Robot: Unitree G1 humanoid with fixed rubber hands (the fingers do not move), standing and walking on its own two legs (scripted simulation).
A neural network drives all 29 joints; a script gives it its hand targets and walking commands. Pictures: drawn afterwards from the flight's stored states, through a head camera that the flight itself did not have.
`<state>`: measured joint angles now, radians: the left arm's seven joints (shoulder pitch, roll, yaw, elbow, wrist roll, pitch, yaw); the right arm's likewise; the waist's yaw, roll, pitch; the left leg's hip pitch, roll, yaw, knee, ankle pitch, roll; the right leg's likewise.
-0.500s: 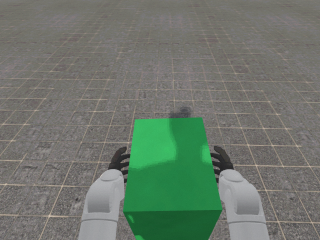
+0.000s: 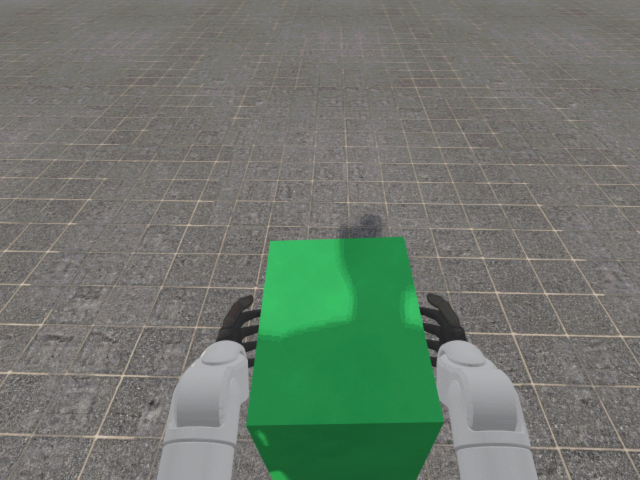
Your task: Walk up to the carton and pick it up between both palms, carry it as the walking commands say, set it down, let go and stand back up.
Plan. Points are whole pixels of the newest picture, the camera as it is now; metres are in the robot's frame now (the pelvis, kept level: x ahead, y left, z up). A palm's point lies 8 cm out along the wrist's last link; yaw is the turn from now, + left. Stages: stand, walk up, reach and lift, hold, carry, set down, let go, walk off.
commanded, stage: carry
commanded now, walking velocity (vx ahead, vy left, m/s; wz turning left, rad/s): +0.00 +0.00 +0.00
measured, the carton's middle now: (340, 368) +0.30 +0.00 -0.01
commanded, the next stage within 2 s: none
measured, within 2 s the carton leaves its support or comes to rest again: neither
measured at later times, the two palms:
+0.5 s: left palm (230, 345) +0.28 +0.13 +0.07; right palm (457, 343) +0.28 -0.14 +0.08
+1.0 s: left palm (177, 369) +0.26 +0.19 +0.06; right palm (407, 365) +0.26 -0.08 +0.07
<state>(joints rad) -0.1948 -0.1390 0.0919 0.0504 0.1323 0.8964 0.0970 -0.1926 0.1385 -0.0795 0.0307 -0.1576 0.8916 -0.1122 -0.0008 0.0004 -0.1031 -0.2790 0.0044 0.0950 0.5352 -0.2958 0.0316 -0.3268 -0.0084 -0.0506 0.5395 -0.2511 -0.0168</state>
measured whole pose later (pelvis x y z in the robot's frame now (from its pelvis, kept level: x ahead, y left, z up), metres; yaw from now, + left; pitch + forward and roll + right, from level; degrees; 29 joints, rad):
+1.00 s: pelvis -0.02 +0.06 -0.02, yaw +2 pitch +4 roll +0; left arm -0.23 -0.15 0.06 -0.28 0.08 1.24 0.14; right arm -0.21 0.14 -0.07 -0.33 -0.11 1.23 -0.15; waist -0.01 -0.01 -0.03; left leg -0.42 -0.02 0.12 0.70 -0.35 0.04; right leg -0.46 -0.11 -0.06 0.70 -0.29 0.06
